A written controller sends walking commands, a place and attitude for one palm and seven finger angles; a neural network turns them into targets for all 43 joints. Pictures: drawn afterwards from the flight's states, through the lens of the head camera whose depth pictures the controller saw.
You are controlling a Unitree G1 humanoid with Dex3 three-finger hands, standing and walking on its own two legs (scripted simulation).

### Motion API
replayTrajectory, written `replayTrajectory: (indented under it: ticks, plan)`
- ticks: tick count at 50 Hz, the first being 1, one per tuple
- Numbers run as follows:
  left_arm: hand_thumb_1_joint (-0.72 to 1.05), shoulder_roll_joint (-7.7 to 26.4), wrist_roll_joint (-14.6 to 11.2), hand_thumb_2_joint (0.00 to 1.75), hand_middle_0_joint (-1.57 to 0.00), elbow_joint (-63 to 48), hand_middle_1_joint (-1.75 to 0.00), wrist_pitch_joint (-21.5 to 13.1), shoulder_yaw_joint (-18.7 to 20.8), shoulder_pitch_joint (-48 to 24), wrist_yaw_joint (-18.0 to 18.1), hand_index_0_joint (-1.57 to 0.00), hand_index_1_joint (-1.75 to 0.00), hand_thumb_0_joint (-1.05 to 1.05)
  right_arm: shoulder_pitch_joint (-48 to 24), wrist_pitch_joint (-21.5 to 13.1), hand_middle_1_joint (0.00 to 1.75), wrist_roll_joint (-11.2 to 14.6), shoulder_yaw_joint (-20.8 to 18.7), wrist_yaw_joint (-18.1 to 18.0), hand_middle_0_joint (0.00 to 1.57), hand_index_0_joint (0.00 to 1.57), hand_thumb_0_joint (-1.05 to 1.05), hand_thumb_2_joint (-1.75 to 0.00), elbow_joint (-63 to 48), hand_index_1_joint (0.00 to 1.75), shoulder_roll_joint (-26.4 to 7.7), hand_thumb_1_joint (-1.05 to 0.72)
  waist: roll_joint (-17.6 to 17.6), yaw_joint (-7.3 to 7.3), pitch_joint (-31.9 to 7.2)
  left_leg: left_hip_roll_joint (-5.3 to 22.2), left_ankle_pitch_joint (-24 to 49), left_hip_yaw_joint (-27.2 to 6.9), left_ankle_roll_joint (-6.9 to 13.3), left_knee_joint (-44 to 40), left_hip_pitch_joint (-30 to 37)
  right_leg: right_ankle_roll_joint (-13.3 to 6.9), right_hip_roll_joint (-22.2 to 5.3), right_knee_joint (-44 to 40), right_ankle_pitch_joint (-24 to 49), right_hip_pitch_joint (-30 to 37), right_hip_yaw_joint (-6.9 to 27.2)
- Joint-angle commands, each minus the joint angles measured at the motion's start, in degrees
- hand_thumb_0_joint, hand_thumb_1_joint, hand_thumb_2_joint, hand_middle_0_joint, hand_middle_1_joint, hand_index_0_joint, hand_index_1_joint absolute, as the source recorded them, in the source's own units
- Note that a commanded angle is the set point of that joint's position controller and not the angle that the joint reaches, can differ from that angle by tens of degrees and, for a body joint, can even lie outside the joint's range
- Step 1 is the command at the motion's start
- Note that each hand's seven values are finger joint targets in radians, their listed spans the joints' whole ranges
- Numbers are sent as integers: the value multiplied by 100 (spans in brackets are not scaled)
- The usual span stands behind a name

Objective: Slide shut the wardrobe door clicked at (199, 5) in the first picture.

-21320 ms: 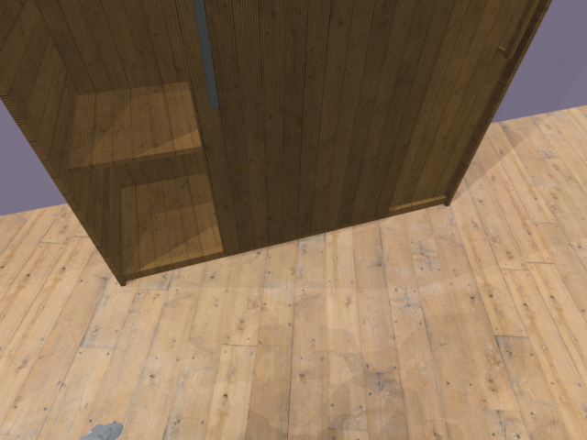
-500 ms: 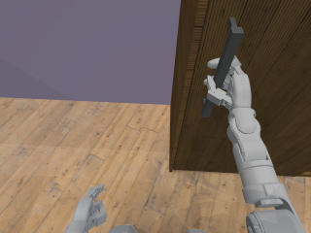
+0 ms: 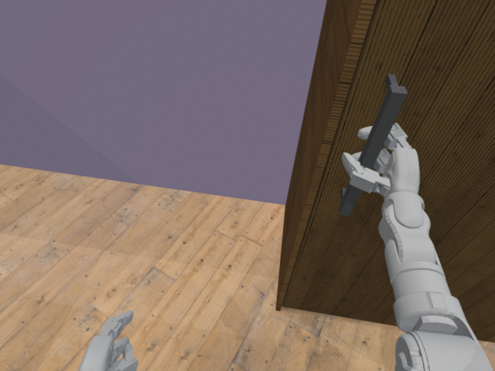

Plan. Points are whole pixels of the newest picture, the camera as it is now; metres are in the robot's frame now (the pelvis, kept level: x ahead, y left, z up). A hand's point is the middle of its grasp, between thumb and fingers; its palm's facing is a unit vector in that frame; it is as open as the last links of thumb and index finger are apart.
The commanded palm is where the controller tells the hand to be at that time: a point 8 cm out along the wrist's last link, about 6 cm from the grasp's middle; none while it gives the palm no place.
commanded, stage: loosen the grip on the handle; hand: right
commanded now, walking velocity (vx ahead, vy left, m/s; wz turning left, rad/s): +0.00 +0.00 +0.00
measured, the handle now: (364, 154) +0.47 -0.16 +0.12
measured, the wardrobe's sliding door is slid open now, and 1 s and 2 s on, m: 0.00 0.00 0.00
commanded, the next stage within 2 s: slip the hand off the handle in 0.40 s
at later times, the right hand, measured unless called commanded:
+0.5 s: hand (357, 173) +0.42 -0.14 +0.12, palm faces +0.10 +0.99 -0.11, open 14.5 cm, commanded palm +0.39 -0.19 +0.12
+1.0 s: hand (394, 186) +0.40 -0.20 +0.12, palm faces +0.13 +0.98 -0.14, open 14.7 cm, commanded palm +0.37 -0.25 +0.12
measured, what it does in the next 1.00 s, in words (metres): stands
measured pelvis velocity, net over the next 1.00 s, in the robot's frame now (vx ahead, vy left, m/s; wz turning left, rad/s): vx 0.01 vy -0.02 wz -0.02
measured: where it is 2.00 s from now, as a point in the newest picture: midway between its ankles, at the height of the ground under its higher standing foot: outside the picture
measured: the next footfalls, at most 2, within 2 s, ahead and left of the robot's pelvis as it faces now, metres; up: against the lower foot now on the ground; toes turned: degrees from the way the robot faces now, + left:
none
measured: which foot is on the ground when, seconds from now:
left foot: down 0.00-1.00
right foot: down 0.00-1.00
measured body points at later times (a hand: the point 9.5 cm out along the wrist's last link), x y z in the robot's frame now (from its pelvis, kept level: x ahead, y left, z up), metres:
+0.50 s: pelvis +0.01 -0.02 -0.01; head +0.02 -0.02 +0.44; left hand +0.10 +0.24 -0.12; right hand +0.41 -0.19 +0.13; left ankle +0.03 +0.12 -0.73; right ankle +0.02 -0.14 -0.73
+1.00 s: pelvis +0.01 -0.02 -0.01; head +0.03 -0.01 +0.44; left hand +0.15 +0.23 -0.11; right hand +0.39 -0.25 +0.13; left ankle +0.03 +0.12 -0.73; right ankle +0.02 -0.14 -0.73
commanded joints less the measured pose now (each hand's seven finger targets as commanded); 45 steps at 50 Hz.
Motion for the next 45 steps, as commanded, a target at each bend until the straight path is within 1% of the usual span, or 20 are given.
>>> replayTrajectory:
  ticks: [1, 3, 5, 6, 7, 9, 10, 11, 13, 14, 18, 20, 24, 25, 26, 30, 34, 37, 40, 45]
  plan:
    - [90, 758, -33, 90, -20, -668, -30, -337, 171, -137, -25, -20, -30, 0, -2312, -940, 140, -170, 242, -245, 45, 45, 0, -32, -886, 140, -601, 31, 870, 62, -1006, -70, -364, -21, 10, -541, -95, -291, 209, -211, -382, 45, -42]
    - [90, 710, -63, 90, -20, -694, -30, -392, 106, -198, 16, -20, -30, 0, -2781, -992, 137, -265, 507, -249, 42, 42, 0, -20, -884, 137, -571, 55, 435, 74, -965, -31, -955, -146, 34, -623, -206, -305, 283, -235, -902, -43, -67]
    - [90, 725, -58, 90, -20, -637, -30, -427, 123, -72, 47, -20, -30, 0, -3093, -1022, 133, -300, 498, -272, 40, 40, 0, -20, -933, 133, -651, 55, 173, 109, -1247, -41, -899, -164, 60, -562, -197, -313, 284, -202, -922, 91, -41]
    - [90, 710, -65, 90, -20, -643, -30, -454, 113, -41, 63, -20, -30, 0, -2837, -981, 132, -256, 510, -259, 38, 38, 0, -20, -749, 132, -555, 55, 258, 28, -1237, -46, -897, -154, 72, -556, -141, -311, 284, -207, -922, 43, -27]
    - [90, 730, -64, 90, -20, -614, -30, -468, 100, -20, 83, -20, -30, 0, -2910, -972, 130, -204, 495, -246, 37, 37, 0, -20, -744, 130, -585, 55, 307, 69, -1195, -50, -858, -147, 65, -574, -139, -314, 286, -204, -879, 31, -17]
    - [90, 788, -31, 90, -20, -555, -30, -459, 114, 48, 107, -20, -30, 0, -2736, -938, 127, -61, 131, -268, 34, 34, 0, -20, -716, 127, -851, 55, 570, -27, -1330, -63, -692, -133, 58, -582, 86, -322, 286, -185, -631, -5, -8]
    - [90, 775, -34, 90, -20, -584, -30, -454, 105, 63, 108, -20, -30, 0, -2666, -926, 125, -73, 255, -252, 33, 33, 0, -20, -770, 125, -738, 55, 609, -35, -1406, -63, -602, -125, 47, -557, 137, -329, 284, -187, -513, -3, -19]
    - [90, 812, -22, 90, -20, -525, -30, -433, 100, 105, 142, -20, -30, 0, -2889, -932, 123, -139, -30, -279, 32, 32, 0, -20, -765, 123, -1177, 55, 579, -20, -1356, -62, -522, -130, 36, -541, 120, -342, 275, -165, -452, -23, -9]
    - [90, 754, -9, 90, -20, -479, -30, -409, 98, 136, 141, -20, -30, 0, -2942, -911, 120, -115, 97, -283, 29, 29, 0, -20, -815, 120, -938, 55, 311, -11, -1358, -74, -206, -87, 51, -497, 124, -335, 287, -136, -223, 74, -20]
    - [90, 780, 17, 90, -20, -461, -30, -395, 117, 174, 145, -20, -30, 0, -2859, -930, 118, -79, -63, -304, 28, 28, 0, -20, -892, 118, -1067, 55, 455, -33, -1499, -98, -58, -59, 52, -463, 237, -335, 272, -125, -76, 112, 17]
    - [90, 717, 56, 90, -20, -484, -30, -388, 171, 243, 89, -20, -30, 0, -2525, -1046, 115, -75, 168, -310, 25, 25, 0, -20, -1597, 115, -653, 55, -127, -120, -2093, -132, 1044, 58, 105, -118, 413, -266, 242, -11, 944, 577, 29]
    - [90, 743, 65, 90, -20, -448, -30, -362, 175, 301, 53, -20, -30, 0, -2295, -954, 115, -118, 169, -364, 25, 25, 0, -20, -1420, 115, -622, 55, 108, -68, -1769, -158, 1033, 123, 85, -122, 239, -262, 193, 3, 974, 482, 87]
    - [90, 745, 83, 90, -20, -521, -30, -274, 171, 244, 60, -20, -30, 0, -2236, -798, 115, -166, 144, -454, 25, 25, 0, -20, -1773, 115, -673, 55, 188, -86, -1821, -148, 1055, 112, 78, -146, 355, -275, 206, -1, 956, 460, 78]
    - [90, 740, 83, 90, -20, -399, -30, -223, 146, 306, 77, -20, -30, 0, -2119, -717, 115, -195, 244, -466, 25, 25, 0, -20, -1012, 115, -500, 55, 425, 97, -1282, -152, 889, 137, 50, -187, 24, -265, 211, 37, 728, 198, 84]
    - [90, 770, 98, 90, -20, -429, -30, -187, 143, 345, 63, -20, -30, 0, -2057, -734, 115, -186, 100, -464, 25, 25, 0, -20, -1047, 115, -620, 55, 532, 4, -1300, -140, 815, 147, 49, -172, 57, -258, 220, 24, 655, 110, 98]
    - [90, 704, 102, 90, -20, -575, -30, -75, 130, 214, 90, -20, -30, 0, -2103, -837, 115, -282, -34, -419, 25, 25, 0, -20, -1430, 115, -865, 55, 1, -135, -1795, -113, 1039, 89, 96, -48, 251, -258, 249, 102, 886, 320, 66]
    - [90, 728, 93, 90, -20, -681, -30, 22, 103, 143, 140, -20, -30, 0, -1793, -815, 115, -120, -286, -265, 25, 25, 0, -20, -1423, 115, -1104, 55, 389, -197, -1710, -123, 1243, 97, 82, -51, 471, -275, 253, 117, 964, 165, 60]
    - [90, 698, 66, 90, -20, -749, -30, 53, 98, 83, 140, -20, -30, 0, -1728, -900, 115, -71, -251, -89, 25, 25, 0, -20, -1800, 115, -1122, 55, 61, -233, -1867, -116, 1461, 82, 97, 27, 528, -256, 257, 165, 1168, 287, 44]
    - [90, 707, 41, 90, -20, -767, -30, 29, 119, 65, 134, -20, -30, 0, -1732, -963, 115, 1, 22, 101, 25, 25, 0, -20, -2010, 115, -867, 55, -26, -102, -1798, -151, 1424, 112, 91, 42, 314, -259, 228, 235, 1216, 432, 80]
    - [90, 761, 4, 90, -20, -691, -30, 35, 103, 66, 175, -20, -30, 0, -1731, -879, 115, 147, -57, 340, 25, 25, 0, -20, -1893, 115, -1033, 55, 59, -45, -1557, -157, 1104, 121, 84, -37, 155, -273, 253, 233, 849, 311, 156]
